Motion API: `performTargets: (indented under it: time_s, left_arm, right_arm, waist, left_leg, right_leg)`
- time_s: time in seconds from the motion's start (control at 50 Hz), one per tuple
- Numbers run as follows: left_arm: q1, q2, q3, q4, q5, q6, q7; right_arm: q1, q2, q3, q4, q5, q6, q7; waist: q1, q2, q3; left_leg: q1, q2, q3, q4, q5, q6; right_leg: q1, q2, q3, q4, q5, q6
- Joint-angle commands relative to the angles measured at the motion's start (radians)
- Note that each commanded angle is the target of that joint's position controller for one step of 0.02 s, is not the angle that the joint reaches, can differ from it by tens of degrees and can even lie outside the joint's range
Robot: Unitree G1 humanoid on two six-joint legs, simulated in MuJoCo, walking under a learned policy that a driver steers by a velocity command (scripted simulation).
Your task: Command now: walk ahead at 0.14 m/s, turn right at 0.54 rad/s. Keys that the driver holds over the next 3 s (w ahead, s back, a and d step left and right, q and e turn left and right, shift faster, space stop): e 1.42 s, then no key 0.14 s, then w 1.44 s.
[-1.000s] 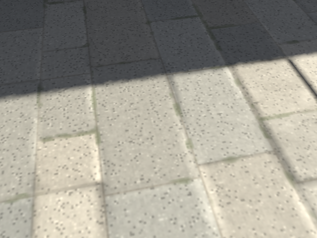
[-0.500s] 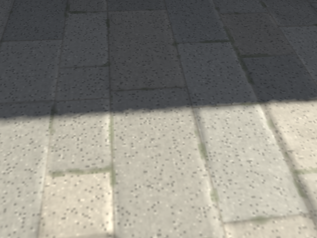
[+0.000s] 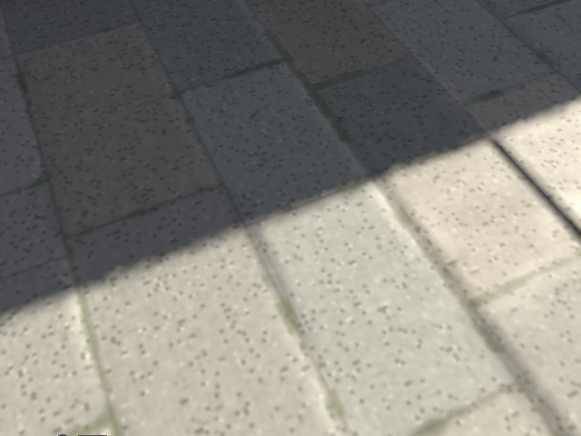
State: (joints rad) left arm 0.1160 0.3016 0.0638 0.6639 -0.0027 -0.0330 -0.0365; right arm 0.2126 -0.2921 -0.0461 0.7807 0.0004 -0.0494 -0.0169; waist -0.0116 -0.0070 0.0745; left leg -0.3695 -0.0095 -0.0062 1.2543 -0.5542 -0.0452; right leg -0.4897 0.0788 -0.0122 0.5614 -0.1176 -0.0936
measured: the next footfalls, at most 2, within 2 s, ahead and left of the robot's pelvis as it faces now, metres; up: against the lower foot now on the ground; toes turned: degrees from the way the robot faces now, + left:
left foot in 0.34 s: +0.18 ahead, +0.16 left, +0.00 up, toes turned -18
right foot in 0.76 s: +0.05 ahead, -0.08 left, +0.00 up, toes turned -29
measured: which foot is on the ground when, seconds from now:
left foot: up 0.00-0.32, down 0.34-0.76, up 0.78-1.00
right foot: down 0.00-0.34, up 0.36-0.74, down 0.76-1.00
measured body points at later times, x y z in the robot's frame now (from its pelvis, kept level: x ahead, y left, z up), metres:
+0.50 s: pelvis +0.08 +0.06 +0.02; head +0.12 +0.07 +0.47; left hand +0.32 +0.29 -0.08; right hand +0.13 -0.25 -0.07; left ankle +0.14 +0.17 -0.72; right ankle +0.03 -0.06 -0.64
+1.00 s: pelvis +0.06 +0.02 +0.02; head +0.08 -0.03 +0.47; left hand +0.35 +0.17 -0.05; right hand +0.02 -0.31 -0.09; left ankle +0.15 +0.15 -0.65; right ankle +0.02 -0.06 -0.72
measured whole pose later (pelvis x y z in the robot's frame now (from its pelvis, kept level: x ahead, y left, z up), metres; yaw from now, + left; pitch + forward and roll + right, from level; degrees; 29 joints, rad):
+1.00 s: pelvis +0.06 +0.02 +0.02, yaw -36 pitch +2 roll +2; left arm 0.19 0.30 0.07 0.61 -0.01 0.03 0.02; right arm 0.12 -0.33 -0.10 0.71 0.00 0.01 -0.03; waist 0.00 0.03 0.05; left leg -0.54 0.00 -0.04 1.03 -0.36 -0.09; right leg -0.29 0.05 0.10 0.45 -0.20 -0.05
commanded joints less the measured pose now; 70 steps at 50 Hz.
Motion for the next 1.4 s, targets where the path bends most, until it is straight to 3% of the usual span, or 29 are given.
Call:
performTargets:
  time_s: [0.02, 0.08, 0.22, 0.32, 0.34, 0.36, 0.38, 0.4, 0.44, 0.46, 0.56, 0.68, 0.74, 0.76, 0.78, 0.8, 0.84, 0.86, 0.88, 1.02, 1.14, 1.2, 1.22, 1.24, 1.26, 1.28, 1.3, 1.34, 1.4]
  left_arm:
    - [0.052, 0.128, 0.040, -0.074, -0.010, 0.008, 0.023]
    - [0.026, 0.148, 0.049, -0.086, 0.011, 0.017, 0.031]
    - [0.019, 0.169, 0.059, -0.102, -0.004, 0.062, 0.066]
    - [0.018, 0.151, 0.055, -0.111, -0.014, 0.076, 0.064]
    - [0.038, 0.125, 0.047, -0.111, -0.018, 0.078, 0.066]
    - [0.098, 0.063, 0.031, -0.109, -0.006, 0.079, 0.064]
    - [0.075, 0.109, 0.047, -0.148, -0.013, 0.065, 0.061]
    - [0.097, 0.187, 0.070, -0.122, -0.001, 0.059, 0.060]
    - [0.128, 0.176, 0.079, -0.072, -0.013, 0.080, 0.067]
    - [0.129, 0.156, 0.074, -0.071, -0.011, 0.091, 0.067]
    - [0.019, 0.083, 0.045, -0.129, -0.023, 0.094, 0.054]
    - [0.023, 0.091, 0.044, -0.148, -0.019, 0.099, 0.027]
    - [0.108, 0.092, 0.057, -0.118, -0.018, 0.101, 0.019]
    - [0.145, 0.129, 0.072, -0.110, -0.016, 0.100, 0.027]
    - [0.176, 0.257, 0.099, -0.130, -0.012, 0.093, 0.045]
    - [0.166, 0.271, 0.093, -0.146, 0.026, 0.070, 0.036]
    - [0.104, 0.198, 0.071, -0.129, 0.019, 0.038, 0.036]
    - [0.064, 0.173, 0.063, -0.132, 0.002, 0.039, 0.042]
    - [0.034, 0.161, 0.056, -0.133, -0.011, 0.043, 0.049]
    - [0.049, 0.177, 0.058, -0.124, -0.006, 0.058, 0.071]
    - [0.024, 0.191, 0.063, -0.128, -0.010, 0.070, 0.056]
    - [-0.015, 0.181, 0.060, -0.133, -0.026, 0.078, 0.058]
    - [-0.008, 0.162, 0.054, -0.133, -0.030, 0.079, 0.062]
    - [0.045, 0.109, 0.040, -0.131, -0.016, 0.077, 0.062]
    - [0.055, 0.130, 0.051, -0.153, -0.026, 0.068, 0.063]
    - [0.078, 0.210, 0.076, -0.131, -0.007, 0.061, 0.065]
    - [0.087, 0.233, 0.090, -0.107, -0.017, 0.066, 0.063]
    - [0.109, 0.186, 0.085, -0.077, -0.016, 0.088, 0.066]
    - [0.054, 0.122, 0.063, -0.105, -0.028, 0.091, 0.057]
  right_arm:
    - [0.010, -0.142, -0.034, -0.089, -0.006, 0.005, -0.015]
    - [0.048, -0.099, -0.027, -0.085, -0.013, 0.027, -0.023]
    - [-0.051, -0.090, -0.023, -0.110, -0.005, 0.040, -0.020]
    - [-0.021, -0.102, -0.037, -0.112, 0.003, 0.008, -0.001]
    - [0.006, -0.135, -0.050, -0.107, -0.004, 0.004, -0.002]
    - [0.004, -0.209, -0.065, -0.122, -0.023, 0.010, -0.009]
    - [-0.009, -0.244, -0.076, -0.112, -0.058, 0.020, -0.004]
    - [-0.048, -0.187, -0.064, -0.142, -0.052, 0.018, -0.006]
    - [-0.106, -0.120, -0.047, -0.160, -0.025, 0.022, -0.013]
    - [-0.113, -0.110, -0.044, -0.160, -0.012, 0.025, -0.017]
    - [-0.046, -0.136, -0.056, -0.143, -0.020, 0.052, -0.033]
    - [-0.064, -0.190, -0.081, -0.136, 0.004, 0.056, -0.012]
    - [-0.079, -0.178, -0.081, -0.121, 0.031, 0.054, -0.009]
    - [-0.023, -0.140, -0.073, -0.098, 0.023, 0.050, -0.005]
    - [-0.022, -0.065, -0.047, -0.134, -0.035, 0.048, 0.002]
    - [-0.126, -0.094, -0.053, -0.177, -0.030, 0.043, -0.009]
    - [-0.156, -0.140, -0.071, -0.169, -0.001, 0.048, -0.019]
    - [-0.138, -0.138, -0.074, -0.149, -0.009, 0.051, -0.027]
    - [-0.123, -0.143, -0.077, -0.146, -0.015, 0.053, -0.030]
    - [-0.135, -0.087, -0.058, -0.148, -0.004, 0.045, -0.014]
    - [-0.131, -0.102, -0.062, -0.158, 0.008, 0.027, 0.007]
    - [-0.068, -0.099, -0.068, -0.145, 0.008, 0.014, 0.018]
    - [-0.039, -0.120, -0.075, -0.137, 0.001, 0.012, 0.016]
    - [-0.023, -0.185, -0.088, -0.146, -0.016, 0.017, 0.009]
    - [-0.040, -0.241, -0.097, -0.140, -0.043, 0.025, 0.011]
    - [-0.073, -0.187, -0.084, -0.164, -0.040, 0.020, 0.007]
    - [-0.120, -0.134, -0.068, -0.176, -0.032, 0.021, -0.001]
    - [-0.163, -0.105, -0.057, -0.185, -0.007, 0.026, -0.011]
    - [-0.111, -0.113, -0.055, -0.174, -0.015, 0.041, -0.024]
  waist:
    - [0.011, 0.020, -0.214]
    - [-0.028, -0.047, -0.195]
    - [0.009, -0.117, -0.215]
    - [-0.011, -0.164, -0.200]
    - [-0.015, -0.131, -0.202]
    - [0.028, 0.082, -0.222]
    - [0.040, 0.337, -0.160]
    - [0.034, 0.233, -0.154]
    - [0.049, 0.124, -0.139]
    - [0.041, 0.127, -0.125]
    - [-0.027, 0.190, -0.133]
    - [-0.030, 0.218, -0.159]
    - [0.026, 0.183, -0.162]
    - [0.029, 0.082, -0.171]
    - [0.003, -0.252, -0.184]
    - [0.064, -0.277, -0.201]
    - [0.044, -0.149, -0.154]
    - [0.027, -0.109, -0.148]
    - [0.011, -0.120, -0.142]
    - [0.024, -0.134, -0.166]
    - [0.033, -0.159, -0.153]
    - [-0.012, -0.152, -0.166]
    - [-0.019, -0.124, -0.176]
    - [0.010, 0.056, -0.212]
    - [0.038, 0.304, -0.143]
    - [0.029, 0.223, -0.135]
    - [0.045, 0.162, -0.119]
    - [0.045, 0.132, -0.087]
    - [0.003, 0.159, -0.084]
  left_leg:
    - [-0.262, 0.064, -0.099, 0.008, 0.087, -0.010]
    - [-0.146, 0.043, -0.067, -0.169, 0.116, -0.030]
    - [-0.079, 0.000, -0.087, -0.439, 0.279, -0.049]
    - [0.059, -0.018, -0.077, -0.773, 0.338, -0.001]
    - [0.155, 0.053, -0.114, -0.870, 0.410, 0.030]
    - [0.259, 0.288, -0.310, -0.914, 0.524, 0.118]
    - [0.216, 0.417, -0.536, -0.961, 0.660, 0.277]
    - [0.208, 0.416, -0.496, -0.947, 0.676, 0.304]
    - [0.207, 0.299, -0.294, -0.904, 0.658, 0.227]
    - [0.213, 0.284, -0.250, -0.900, 0.674, 0.225]
    - [0.306, 0.270, -0.124, -0.915, 0.690, 0.252]
    - [0.272, 0.322, -0.059, -0.891, 0.704, 0.253]
    - [0.210, 0.299, 0.003, -0.782, 0.635, 0.177]
    - [0.099, 0.254, 0.073, -0.663, 0.504, 0.100]
    - [-0.196, 0.125, 0.170, -0.337, 0.018, -0.009]
    - [-0.317, 0.025, 0.022, -0.138, -0.147, -0.037]
    - [-0.330, 0.057, -0.056, -0.061, -0.001, -0.018]
    - [-0.327, 0.064, -0.064, -0.088, 0.067, -0.018]
    - [-0.305, 0.059, -0.064, -0.098, 0.116, -0.026]
    - [-0.191, 0.003, -0.069, -0.364, 0.214, -0.049]
    - [-0.048, -0.033, -0.082, -0.570, 0.173, -0.024]
    - [0.089, -0.038, -0.068, -0.811, 0.305, 0.005]
    - [0.191, 0.013, -0.088, -0.894, 0.420, 0.028]
    - [0.313, 0.212, -0.257, -0.922, 0.533, 0.102]
    - [0.282, 0.383, -0.488, -0.958, 0.696, 0.279]
    - [0.236, 0.435, -0.496, -0.960, 0.685, 0.343]
    - [0.207, 0.372, -0.389, -0.948, 0.641, 0.306]
    - [0.212, 0.278, -0.246, -0.936, 0.575, 0.245]
    - [0.264, 0.240, -0.136, -0.944, 0.621, 0.254]
  right_leg:
    - [0.355, -0.297, 0.396, -0.207, 0.390, -0.225]
    - [0.190, -0.241, 0.328, -0.230, 0.431, -0.204]
    - [0.150, -0.181, 0.383, -0.228, -0.005, -0.127]
    - [0.206, -0.165, 0.479, -0.131, 0.028, -0.078]
    - [0.161, -0.123, 0.454, -0.070, -0.043, -0.034]
    - [0.049, -0.017, 0.309, 0.153, -0.341, 0.030]
    - [-0.137, 0.083, 0.157, 0.344, -0.527, 0.078]
    - [-0.147, 0.013, 0.184, 0.522, -0.483, 0.111]
    - [-0.146, -0.008, 0.153, 0.638, -0.373, 0.150]
    - [-0.165, -0.016, 0.143, 0.683, -0.332, 0.168]
    - [-0.146, -0.071, 0.051, 0.482, -0.277, 0.205]
    - [0.072, -0.090, -0.035, 0.184, -0.272, 0.156]
    - [0.252, -0.055, -0.069, -0.099, -0.084, 0.080]
    - [0.394, -0.084, 0.015, -0.180, 0.065, 0.041]
    - [0.574, -0.362, 0.388, -0.178, 0.470, -0.070]
    - [0.477, -0.482, 0.540, -0.193, 0.521, -0.262]
    - [0.427, -0.367, 0.391, -0.209, 0.359, -0.193]
    - [0.419, -0.322, 0.354, -0.205, 0.305, -0.148]
    - [0.394, -0.302, 0.335, -0.205, 0.325, -0.135]
    - [0.374, -0.251, 0.371, -0.197, 0.187, -0.133]
    - [0.315, -0.239, 0.508, -0.171, 0.138, -0.134]
    - [0.300, -0.195, 0.537, -0.115, 0.157, -0.088]
    - [0.242, -0.157, 0.513, -0.075, 0.065, -0.044]
    - [0.127, -0.068, 0.396, 0.106, -0.213, 0.019]
    - [-0.075, 0.083, 0.194, 0.294, -0.528, 0.082]
    - [-0.092, 0.000, 0.195, 0.522, -0.526, 0.126]
    - [-0.087, -0.018, 0.186, 0.602, -0.454, 0.140]
    - [-0.119, -0.030, 0.161, 0.678, -0.340, 0.175]
    - [-0.137, -0.052, 0.086, 0.592, -0.280, 0.201]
